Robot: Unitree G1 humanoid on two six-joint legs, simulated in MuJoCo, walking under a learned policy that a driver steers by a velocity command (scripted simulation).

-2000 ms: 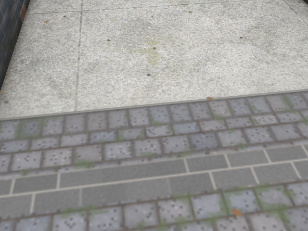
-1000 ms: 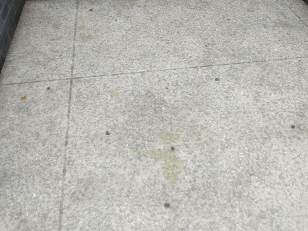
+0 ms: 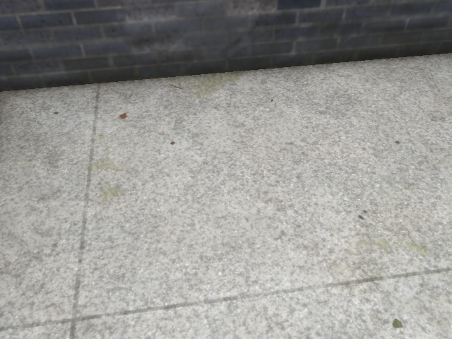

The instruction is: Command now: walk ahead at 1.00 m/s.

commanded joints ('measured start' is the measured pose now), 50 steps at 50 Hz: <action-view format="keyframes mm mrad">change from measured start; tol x32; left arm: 1 -84 31 -2 -69 12 -11 -9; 8 -258 62 10 -156 -15 -37 -58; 14 464 189 77 34 7 -11 -30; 21 156 25 23 59 14 -36 -43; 38 532 -66 -21 108 25 6 -6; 50 -65 34 -5 -73 31 -34 -9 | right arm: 1 -102 -117 -15 -90 6 -27 -22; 13 157 33 35 -73 -10 19 -24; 32 -645 -75 15 -320 31 -21 24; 39 87 -227 -64 -141 12 0 1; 50 -151 -129 -25 -114 7 -13 -34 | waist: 1 48 42 151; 11 255 220 -102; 14 254 -236 -493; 32 142 15 175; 37 -194 -95 -252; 39 -105 319 -497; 50 78 41 164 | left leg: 1 -199 231 -157 -243 174 138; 6 -16 269 -78 -289 283 107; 11 244 327 -38 278 1219 43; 12 -38 298 -44 622 1001 28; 13 -507 67 -122 1086 59 -30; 15 -695 116 -196 1168 -158 40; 30 -513 193 -26 249 556 -41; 36 -190 54 47 237 222 53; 39 653 443 -956 -20 -538 256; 50 -292 206 -222 -193 287 166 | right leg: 1 2 -9 -36 -214 255 31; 11 486 204 -152 -494 121 -74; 14 1315 -182 847 -753 -648 -266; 22 454 -27 213 -936 -159 -192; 31 650 -14 -25 -1023 157 -125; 36 914 -73 -63 -465 1087 -63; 39 58 196 117 417 -283 -24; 50 101 26 -19 -271 180 63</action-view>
